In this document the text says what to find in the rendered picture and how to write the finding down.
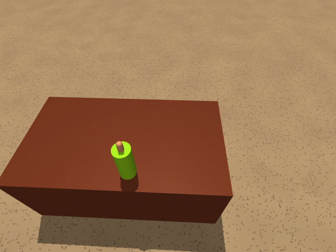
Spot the bottle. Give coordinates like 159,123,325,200
111,141,137,180

